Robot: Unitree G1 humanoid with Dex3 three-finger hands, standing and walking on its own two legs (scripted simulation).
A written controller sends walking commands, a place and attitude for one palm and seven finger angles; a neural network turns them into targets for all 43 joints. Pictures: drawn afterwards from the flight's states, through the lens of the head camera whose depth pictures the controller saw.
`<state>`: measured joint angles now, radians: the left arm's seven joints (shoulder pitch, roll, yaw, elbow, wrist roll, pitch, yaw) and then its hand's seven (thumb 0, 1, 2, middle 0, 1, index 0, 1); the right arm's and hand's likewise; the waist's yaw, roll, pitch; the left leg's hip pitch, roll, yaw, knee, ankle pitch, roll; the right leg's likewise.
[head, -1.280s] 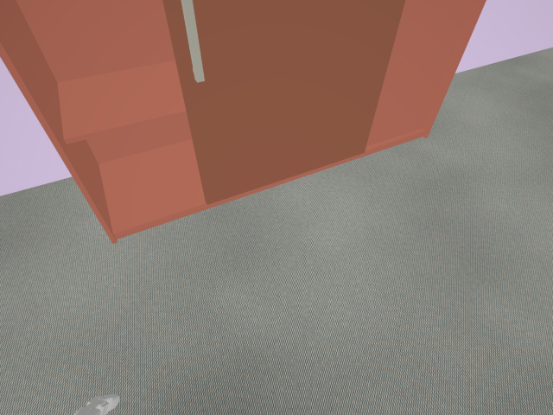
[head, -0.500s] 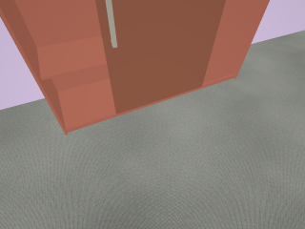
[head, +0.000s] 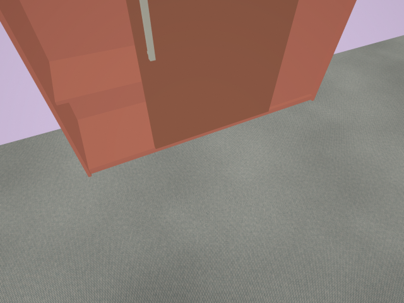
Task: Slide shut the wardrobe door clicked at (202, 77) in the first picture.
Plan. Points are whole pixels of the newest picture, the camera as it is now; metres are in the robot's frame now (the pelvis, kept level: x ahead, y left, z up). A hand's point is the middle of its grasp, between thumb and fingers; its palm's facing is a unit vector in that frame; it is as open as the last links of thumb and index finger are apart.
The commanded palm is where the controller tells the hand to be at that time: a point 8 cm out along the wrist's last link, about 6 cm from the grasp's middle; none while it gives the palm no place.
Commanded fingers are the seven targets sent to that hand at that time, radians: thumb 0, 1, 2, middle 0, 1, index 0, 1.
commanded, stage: look at it before walking up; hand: right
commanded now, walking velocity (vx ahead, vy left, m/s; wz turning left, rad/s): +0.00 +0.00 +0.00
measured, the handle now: (145, 20) +1.13 +0.30 +0.08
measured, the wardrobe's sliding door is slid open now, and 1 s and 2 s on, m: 0.43 0.43 0.43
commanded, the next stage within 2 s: walk to a spot facing it in 0.16 s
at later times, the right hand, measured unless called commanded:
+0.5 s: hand out of the picture +0.05 -0.22 -0.18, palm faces +0.03 +0.97 -0.22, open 7.3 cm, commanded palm none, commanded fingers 0.00 -0.90 -0.90 0.20 0.30 0.20 0.30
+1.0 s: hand (263, 234) +0.34 -0.15 -0.19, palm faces -0.07 +0.98 -0.18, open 7.3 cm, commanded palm none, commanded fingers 0.00 -0.90 -0.90 0.20 0.30 0.20 0.30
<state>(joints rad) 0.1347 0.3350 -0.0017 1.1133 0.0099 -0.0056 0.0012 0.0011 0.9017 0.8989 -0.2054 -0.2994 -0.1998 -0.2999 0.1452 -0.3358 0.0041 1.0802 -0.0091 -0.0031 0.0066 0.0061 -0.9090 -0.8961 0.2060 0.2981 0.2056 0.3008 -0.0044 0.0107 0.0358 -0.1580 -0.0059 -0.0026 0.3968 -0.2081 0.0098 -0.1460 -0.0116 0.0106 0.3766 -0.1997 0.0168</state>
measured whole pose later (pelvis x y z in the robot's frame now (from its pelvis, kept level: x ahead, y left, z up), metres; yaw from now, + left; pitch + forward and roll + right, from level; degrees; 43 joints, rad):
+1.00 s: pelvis +0.23 +0.02 -0.03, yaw +4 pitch -2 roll +1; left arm 0.47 0.12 0.03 1.22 0.00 -0.03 0.01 0.00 0.90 0.90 -0.21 -0.30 -0.20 -0.30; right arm 0.14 -0.20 -0.06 0.99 -0.02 -0.07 0.01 0.00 -0.92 -0.90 0.20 0.30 0.20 0.30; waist 0.03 0.00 0.11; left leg -0.40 0.02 0.15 0.67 -0.23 0.07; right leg -0.20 -0.08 -0.04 1.17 -0.47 -0.02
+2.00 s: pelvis +0.41 +0.02 -0.01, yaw +21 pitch +0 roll +0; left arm 0.22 0.19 0.06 1.00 0.01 0.04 0.02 0.00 0.91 0.90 -0.20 -0.30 -0.19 -0.30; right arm 0.18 -0.18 -0.06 0.94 -0.03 0.02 -0.01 0.00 -0.91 -0.90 0.20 0.30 0.20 0.30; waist 0.00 0.00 0.04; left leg -0.29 -0.01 0.03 0.50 -0.21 0.03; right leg -0.38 -0.08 -0.07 0.83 -0.43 0.06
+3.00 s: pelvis +0.58 +0.11 -0.02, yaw +26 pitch +0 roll +2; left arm 0.12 0.17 0.05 1.02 0.02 -0.03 -0.02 0.00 0.91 0.90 -0.20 -0.30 -0.19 -0.30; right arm 0.46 -0.11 -0.02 1.17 -0.02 -0.06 -0.01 0.00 -0.91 -0.90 0.20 0.30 0.20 0.30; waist -0.05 0.02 0.07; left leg 0.06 0.01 0.14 0.41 -0.45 -0.01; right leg -0.44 -0.07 -0.13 0.63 -0.18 -0.02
